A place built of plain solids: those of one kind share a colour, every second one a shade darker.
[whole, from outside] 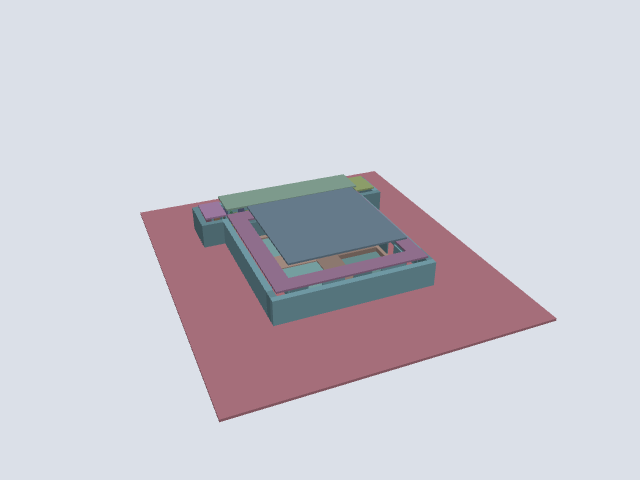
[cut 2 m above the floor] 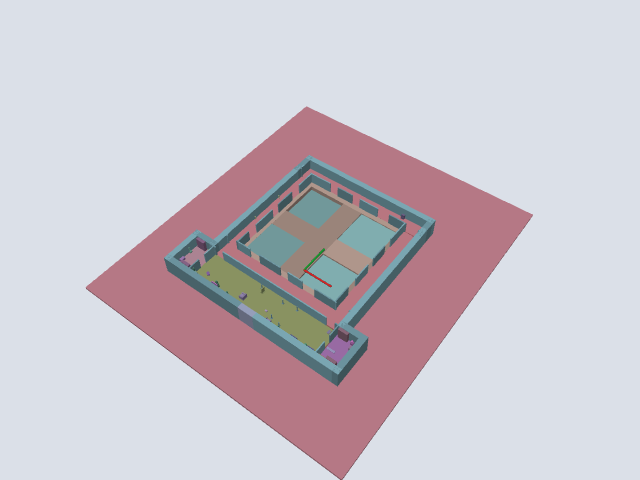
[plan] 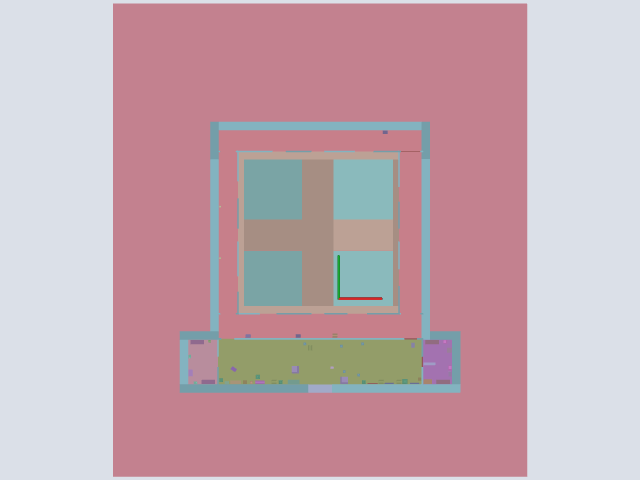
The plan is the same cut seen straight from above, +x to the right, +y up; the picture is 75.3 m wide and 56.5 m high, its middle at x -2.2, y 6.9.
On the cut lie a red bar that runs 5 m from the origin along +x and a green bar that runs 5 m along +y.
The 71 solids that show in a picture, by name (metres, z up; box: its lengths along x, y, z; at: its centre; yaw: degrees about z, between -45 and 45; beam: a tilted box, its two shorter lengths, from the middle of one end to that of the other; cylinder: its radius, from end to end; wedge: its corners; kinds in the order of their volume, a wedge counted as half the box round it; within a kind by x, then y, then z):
{
 "ground_under_all_1": {"box": [48.76, 55.73, 0.4], "at": [-2.18, 6.88, -1.55]},
 "wall_1": {"box": [1.0, 7.25, 4.19], "at": [-18.21, -7.46, 0.69]},
 "wall_2": {"box": [4.6, 1.0, 4.19], "at": [-16.41, -4.33, 0.69]},
 "wall_3": {"box": [5.4, 1.0, 4.19], "at": [-16.0, -10.58, 0.69]},
 "wall_4": {"box": [1.0, 3.95, 4.19], "at": [-14.61, -2.85, 0.69]},
 "wall_5": {"box": [1.0, 20.9, 4.19], "at": [-14.61, 7.77, 0.69]},
 "wall_6": {"box": [1.0, 4.4, 4.19], "at": [-14.61, 18.62, 0.69]},
 "wall_7": {"box": [0.2, 2.23, 4.19], "at": [-14.21, -9.17, 0.69]},
 "wall_8": {"box": [0.2, 2.23, 4.19], "at": [-14.21, -5.74, 0.69]},
 "wall_9": {"box": [0.2, 2.7, 4.19], "at": [-11.86, -0.53, 0.69]},
 "wall_10": {"box": [0.2, 4.1, 4.19], "at": [-11.86, 4.67, 0.69]},
 "wall_11": {"box": [0.2, 3.6, 4.19], "at": [-11.86, 10.02, 0.69]},
 "wall_12": {"box": [0.2, 3.6, 4.19], "at": [-11.86, 15.62, 0.69]},
 "wall_13": {"box": [2.68, 0.2, 4.19], "at": [-10.62, -1.78, 0.69]},
 "wall_14": {"box": [4.18, 0.2, 4.19], "at": [-9.87, 17.32, 0.69]},
 "wall_15": {"box": [11.53, 1.0, 4.19], "at": [-9.34, -10.58, 0.69]},
 "wall_16": {"box": [4.12, 0.2, 4.19], "at": [-5.27, -1.78, 0.69]},
 "wall_17": {"box": [3.02, 0.2, 4.19], "at": [-4.72, 17.32, 0.69]},
 "wall_18": {"box": [20.0, 0.2, 4.19], "at": [-2.28, -4.73, 0.69]},
 "wall_19": {"box": [25.85, 1.0, 4.19], "at": [-2.18, 20.32, 0.69]},
 "wall_20": {"box": [2.75, 0.2, 4.19], "at": [-0.33, -1.78, 0.69]},
 "wall_21": {"box": [2.75, 0.2, 4.19], "at": [-0.33, -1.78, 0.69]},
 "wall_22": {"box": [3.6, 0.2, 4.19], "at": [0.1, 17.32, 0.69]},
 "wall_23": {"box": [11.53, 1.0, 4.19], "at": [4.98, -10.58, 0.69]},
 "wall_24": {"box": [3.85, 0.2, 4.19], "at": [5.27, -1.78, 0.69]},
 "wall_25": {"box": [3.1, 0.2, 4.19], "at": [5.65, 17.32, 0.69]},
 "wall_26": {"box": [0.2, 3.38, 4.19], "at": [7.09, -0.19, 0.69]},
 "wall_27": {"box": [0.2, 3.27, 4.19], "at": [7.09, 5.08, 0.69]},
 "wall_28": {"box": [0.2, 3.17, 4.19], "at": [7.09, 9.81, 0.69]},
 "wall_29": {"box": [0.2, 4.28, 4.19], "at": [7.09, 15.28, 0.69]},
 "wall_30": {"box": [0.2, 2.23, 4.19], "at": [9.85, -9.17, 0.69]},
 "wall_31": {"box": [0.2, 2.23, 4.19], "at": [9.85, -5.74, 0.69]},
 "wall_32": {"box": [1.0, 3.95, 4.19], "at": [10.25, -2.85, 0.69]},
 "wall_33": {"box": [1.0, 20.9, 4.19], "at": [10.25, 7.77, 0.69]},
 "wall_34": {"box": [1.0, 4.4, 4.19], "at": [10.25, 18.62, 0.69]},
 "wall_35": {"box": [5.4, 1.0, 4.19], "at": [11.64, -10.58, 0.69]},
 "wall_36": {"box": [4.6, 1.0, 4.19], "at": [12.04, -4.33, 0.69]},
 "wall_37": {"box": [1.0, 7.25, 4.19], "at": [13.85, -7.46, 0.69]},
 "floor_corr_1": {"box": [2.35, 19.1, 1.4], "at": [-13.03, 7.77, -0.7]},
 "floor_corr_2": {"box": [24.05, 2.95, 1.4], "at": [-2.18, -3.25, -0.7]},
 "floor_corr_3": {"box": [24.05, 2.6, 1.4], "at": [-2.18, 18.62, -0.7]},
 "floor_corr_4": {"box": [2.75, 19.1, 1.4], "at": [8.47, 7.77, -0.7]},
 "floor_gang_1": {"box": [0.7, 17.25, 1.4], "at": [-11.51, 7.75, -0.7]},
 "floor_gang_2": {"box": [6.85, 3.7, 1.4], "at": [-7.73, 7.47, -0.7]},
 "floor_gang_3": {"box": [3.7, 17.25, 1.4], "at": [-2.46, 7.75, -0.7]},
 "floor_gang_4": {"box": [18.95, 0.9, 1.4], "at": [-2.38, -1.33, -0.7]},
 "floor_gang_5": {"box": [18.95, 0.95, 1.4], "at": [-2.38, 16.84, -0.7]},
 "floor_gang_6": {"box": [7.0, 3.7, 1.4], "at": [2.9, 7.47, -0.7]},
 "floor_gang_7": {"box": [0.7, 17.25, 1.4], "at": [6.75, 7.75, -0.7]},
 "step_tier_1": {"box": [6.85, 6.5, 1.4], "at": [-7.73, 2.37, -0.7]},
 "step_tier_2": {"box": [6.85, 7.05, 0.6], "at": [-7.73, 12.85, -1.1]},
 "step_tier_3": {"box": [7.0, 6.5, 1.12], "at": [2.9, 2.37, -0.84]},
 "step_tier_4": {"box": [7.0, 7.05, 1.24], "at": [2.9, 12.85, -0.78]},
 "floor_foyer_1": {"box": [24.05, 5.45, 1.4], "at": [-2.18, -7.46, -0.7]},
 "ceil_hall_1": {"box": [18.95, 19.1, 0.3], "at": [-2.38, 7.77, 5.8]},
 "ceil_corr_1": {"box": [2.35, 19.1, 0.3], "at": [-13.03, 7.77, 3.4]},
 "ceil_corr_2": {"box": [24.05, 2.95, 0.3], "at": [-2.18, -3.25, 3.4]},
 "ceil_corr_3": {"box": [24.05, 2.6, 0.3], "at": [-2.18, 18.62, 3.4]},
 "ceil_corr_4": {"box": [2.75, 19.1, 0.3], "at": [8.47, 7.77, 3.4]},
 "ceil_foyer_1": {"box": [24.05, 5.45, 0.3], "at": [-2.18, -7.46, 4.35]},
 "floor_cloaks_1": {"box": [3.6, 5.45, 1.4], "at": [11.64, -7.46, -0.7]},
 "floor_store_1": {"box": [3.6, 5.45, 1.4], "at": [-16.0, -7.46, -0.7]},
 "door_leaf_1": {"box": [2.8, 0.97, 4.67], "at": [-2.18, -10.6, 0.94]},
 "ceil_cloaks_1": {"box": [3.6, 5.45, 0.3], "at": [11.64, -7.46, 3.4]},
 "ceil_store_1": {"box": [3.6, 5.45, 0.3], "at": [-16.0, -7.46, 3.4]},
 "shelves_cloaks_1": {"box": [1.6, 0.5, 2.0], "at": [10.99, -5.11, 1.0]},
 "shelves_cloaks_2": {"box": [1.6, 0.5, 2.0], "at": [12.29, -9.8, 1.0]},
 "shelves_store_1": {"box": [1.6, 0.5, 2.0], "at": [-16.66, -5.11, 1.0]},
 "shelves_store_2": {"box": [1.6, 0.5, 2.0], "at": [-15.36, -9.8, 1.0]},
 "case_cloaks_1": {"box": [1.0, 0.55, 0.81], "at": [10.49, -9.78, 0.49]},
 "bench_foyer_1": {"box": [1.4, 0.5, 0.46], "at": [-5.3, -9.8, 0.22]}
}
